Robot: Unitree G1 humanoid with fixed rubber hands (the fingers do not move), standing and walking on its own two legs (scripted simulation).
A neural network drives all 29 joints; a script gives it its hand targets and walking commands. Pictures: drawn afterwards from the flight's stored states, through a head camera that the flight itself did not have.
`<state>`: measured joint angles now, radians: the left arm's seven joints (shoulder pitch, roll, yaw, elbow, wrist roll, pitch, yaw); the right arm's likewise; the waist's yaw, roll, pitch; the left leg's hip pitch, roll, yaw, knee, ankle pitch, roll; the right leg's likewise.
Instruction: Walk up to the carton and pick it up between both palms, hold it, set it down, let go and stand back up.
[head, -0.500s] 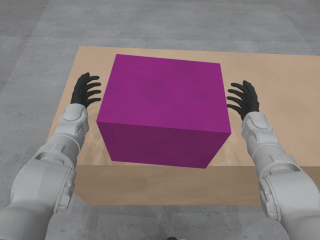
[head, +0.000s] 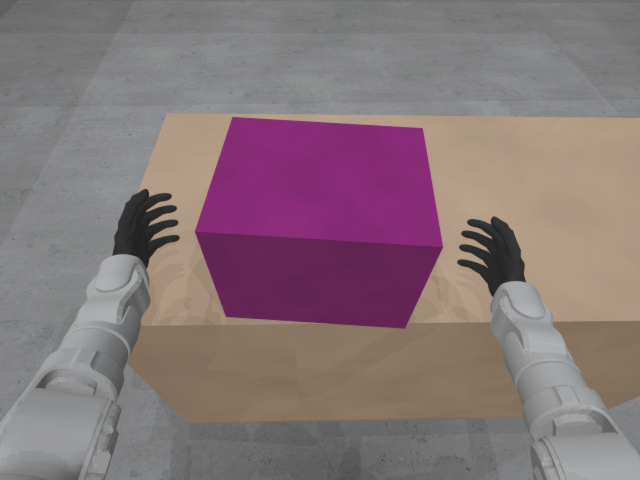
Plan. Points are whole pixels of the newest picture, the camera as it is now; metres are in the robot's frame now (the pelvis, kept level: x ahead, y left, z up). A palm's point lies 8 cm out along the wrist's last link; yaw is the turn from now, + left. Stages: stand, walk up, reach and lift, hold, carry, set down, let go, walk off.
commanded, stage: set down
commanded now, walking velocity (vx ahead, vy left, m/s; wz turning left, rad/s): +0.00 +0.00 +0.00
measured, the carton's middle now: (321, 225) +0.47 -0.03 +0.01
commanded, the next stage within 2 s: none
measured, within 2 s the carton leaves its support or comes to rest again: neither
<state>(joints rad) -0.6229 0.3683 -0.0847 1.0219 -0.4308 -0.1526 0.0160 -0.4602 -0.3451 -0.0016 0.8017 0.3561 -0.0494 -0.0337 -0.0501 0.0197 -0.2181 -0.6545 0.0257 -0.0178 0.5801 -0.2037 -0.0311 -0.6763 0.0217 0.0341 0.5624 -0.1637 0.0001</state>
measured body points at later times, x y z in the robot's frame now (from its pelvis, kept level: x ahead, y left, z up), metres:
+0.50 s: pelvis +0.01 +0.00 +0.01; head +0.03 +0.01 +0.46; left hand +0.35 +0.23 +0.03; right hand +0.32 -0.24 +0.01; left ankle +0.03 +0.14 -0.72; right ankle +0.05 -0.12 -0.72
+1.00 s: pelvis +0.02 +0.00 +0.02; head -0.01 +0.02 +0.47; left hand +0.27 +0.23 +0.01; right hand +0.25 -0.24 +0.03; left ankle +0.04 +0.14 -0.72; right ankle +0.05 -0.12 -0.72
